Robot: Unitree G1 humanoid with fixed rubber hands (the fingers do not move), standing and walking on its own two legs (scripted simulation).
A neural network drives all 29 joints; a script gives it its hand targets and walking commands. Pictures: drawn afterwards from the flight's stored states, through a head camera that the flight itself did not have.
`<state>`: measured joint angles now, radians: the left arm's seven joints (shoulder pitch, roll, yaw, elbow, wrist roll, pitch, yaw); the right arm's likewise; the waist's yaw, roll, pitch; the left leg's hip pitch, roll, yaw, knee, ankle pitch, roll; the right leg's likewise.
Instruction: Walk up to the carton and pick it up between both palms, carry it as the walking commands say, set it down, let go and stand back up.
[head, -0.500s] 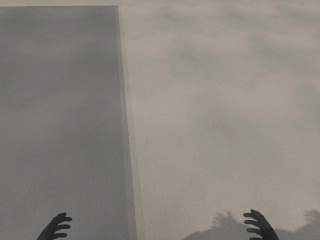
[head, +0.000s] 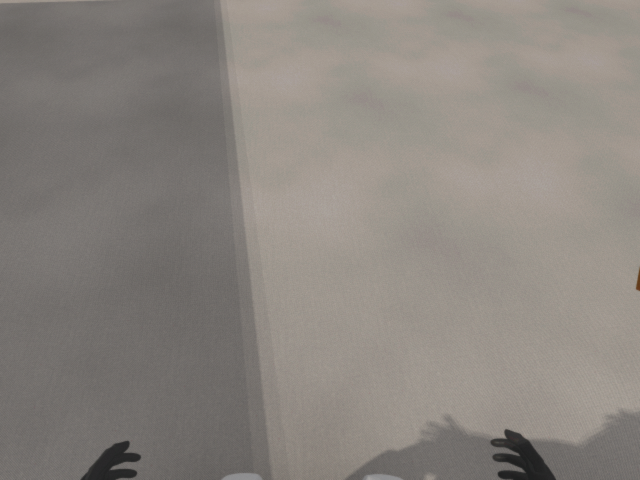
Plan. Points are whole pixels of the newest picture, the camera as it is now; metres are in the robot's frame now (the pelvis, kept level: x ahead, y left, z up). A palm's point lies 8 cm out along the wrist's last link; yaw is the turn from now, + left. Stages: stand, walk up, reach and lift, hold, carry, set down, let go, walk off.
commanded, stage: walk up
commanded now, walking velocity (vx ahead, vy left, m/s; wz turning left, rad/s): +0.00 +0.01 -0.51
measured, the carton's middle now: out of the picture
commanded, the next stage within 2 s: none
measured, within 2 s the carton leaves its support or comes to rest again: neither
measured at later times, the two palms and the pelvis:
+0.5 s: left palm out of the picture +0.10 +0.27 -0.12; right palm out of the picture +0.03 -0.28 -0.06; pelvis -0.03 +0.02 +0.01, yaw -10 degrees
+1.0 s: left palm (193, 429) +0.19 +0.18 -0.11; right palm out of the picture -0.08 -0.30 -0.09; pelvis -0.02 -0.02 +0.00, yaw -28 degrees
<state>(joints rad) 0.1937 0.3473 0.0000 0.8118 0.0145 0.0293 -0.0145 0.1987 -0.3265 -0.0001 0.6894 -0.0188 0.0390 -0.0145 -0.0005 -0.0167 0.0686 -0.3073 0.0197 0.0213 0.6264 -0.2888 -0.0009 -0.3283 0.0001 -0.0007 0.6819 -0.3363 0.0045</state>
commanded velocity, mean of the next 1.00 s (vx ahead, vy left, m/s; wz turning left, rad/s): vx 0.09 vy -0.02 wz -0.51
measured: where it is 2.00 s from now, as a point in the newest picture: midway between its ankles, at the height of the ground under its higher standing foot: (462, 465)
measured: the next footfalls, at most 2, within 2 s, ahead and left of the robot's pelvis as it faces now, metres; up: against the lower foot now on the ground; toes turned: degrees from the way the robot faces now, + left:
left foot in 0.40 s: +0.02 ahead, +0.12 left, +0.00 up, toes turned -4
right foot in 0.80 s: -0.02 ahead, -0.19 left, +0.00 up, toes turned -20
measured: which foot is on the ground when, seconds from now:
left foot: down 0.00-0.06, up 0.08-0.38, down 0.40-1.00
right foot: down 0.00-0.40, up 0.42-0.78, down 0.80-0.94, up 0.96-1.00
